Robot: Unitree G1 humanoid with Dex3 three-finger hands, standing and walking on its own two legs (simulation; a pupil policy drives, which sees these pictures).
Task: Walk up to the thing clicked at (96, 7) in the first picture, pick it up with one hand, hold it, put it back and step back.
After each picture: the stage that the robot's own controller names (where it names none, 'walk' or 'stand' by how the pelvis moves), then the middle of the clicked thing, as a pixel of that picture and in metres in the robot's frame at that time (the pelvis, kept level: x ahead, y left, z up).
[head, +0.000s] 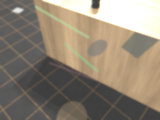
stand; out of the picture +1.08 -0.04 -0.03
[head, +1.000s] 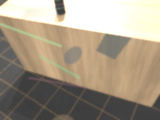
walk; (59, 4) +0.96 +0.25 -0.02
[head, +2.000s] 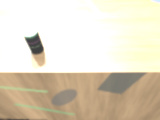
walk; (33, 41) +0.56 +0.27 +0.00
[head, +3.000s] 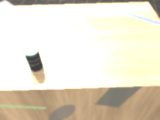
stand; (33, 58) +0.52 +0.27 -0.03
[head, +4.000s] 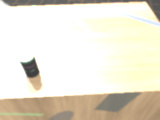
stand; (29, 64) +0.48 +0.27 -0.03
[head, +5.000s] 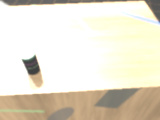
stand; (30, 61) +0.49 +0.27 -0.04
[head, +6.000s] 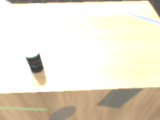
stand; (34, 60) +0.50 +0.26 -0.04
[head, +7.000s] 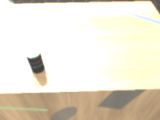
stand; (35, 60) +0.50 +0.25 -0.04
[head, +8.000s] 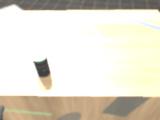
rise first; (41, 64) +0.50 +0.25 -0.04
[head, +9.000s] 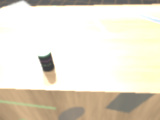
go down; (46, 59) +0.51 +0.24 -0.03
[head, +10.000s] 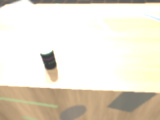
go down; (48, 57) +0.52 +0.23 -0.03
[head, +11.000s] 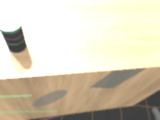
go down; (13, 35) +0.50 +0.22 +0.03
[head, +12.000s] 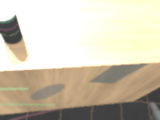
close in; (8, 25) +0.51 +0.23 +0.05
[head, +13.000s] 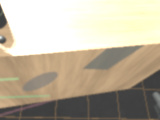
close in; out of the picture +0.54 +0.24 +0.08
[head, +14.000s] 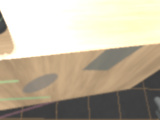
lift; out of the picture +0.53 +0.24 +0.08
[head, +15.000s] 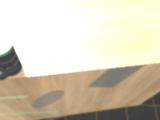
lift; (6, 57) +0.41 +0.23 +0.06
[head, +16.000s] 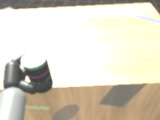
lift; (38, 72) +0.31 +0.16 +0.15
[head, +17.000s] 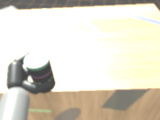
hold; (41, 72) +0.32 +0.15 +0.14
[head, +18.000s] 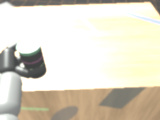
crouch; (33, 59) +0.36 +0.18 +0.14
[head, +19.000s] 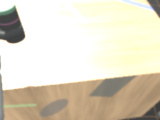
lower; (9, 22) +0.48 +0.21 +0.17
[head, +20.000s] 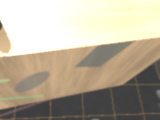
lower; out of the picture +0.53 +0.22 +0.09
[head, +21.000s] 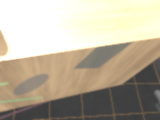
lower; out of the picture +0.53 +0.23 +0.08
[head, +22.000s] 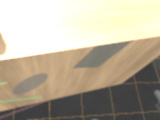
lower; out of the picture +0.53 +0.23 +0.08
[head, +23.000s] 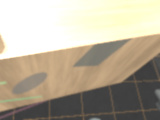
lower; out of the picture +0.53 +0.23 +0.09
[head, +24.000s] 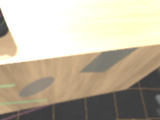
draw back; out of the picture +0.52 +0.22 +0.08
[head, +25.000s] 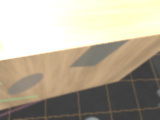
rise; out of the picture +0.53 +0.24 +0.09
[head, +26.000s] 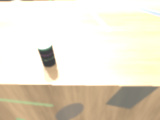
sink last; (46, 53) +0.51 +0.22 +0.02
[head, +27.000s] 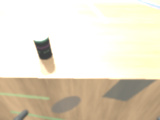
stand; (43, 45) +0.52 +0.22 +0.03
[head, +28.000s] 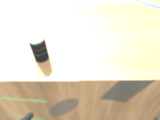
stand; (39, 47) +0.51 +0.22 +0.03
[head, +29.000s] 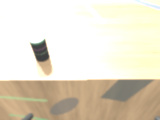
stand; (39, 47) +0.51 +0.22 +0.03
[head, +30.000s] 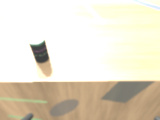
stand; (39, 48) +0.51 +0.22 +0.03
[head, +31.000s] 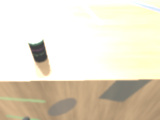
stand; (37, 47) +0.51 +0.22 +0.03
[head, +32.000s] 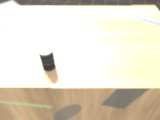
stand; (47, 58) +0.52 +0.21 -0.03
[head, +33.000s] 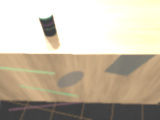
walk; (47, 22) +0.61 +0.21 +0.00
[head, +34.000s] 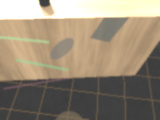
walk; out of the picture +0.84 +0.26 -0.02
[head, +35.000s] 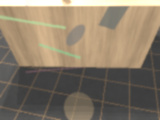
stand; out of the picture +1.15 +0.23 -0.01
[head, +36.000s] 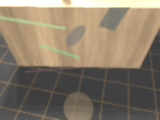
stand; out of the picture +1.13 +0.22 -0.03
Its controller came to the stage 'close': yes
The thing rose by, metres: 0.19
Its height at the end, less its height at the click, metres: +0.00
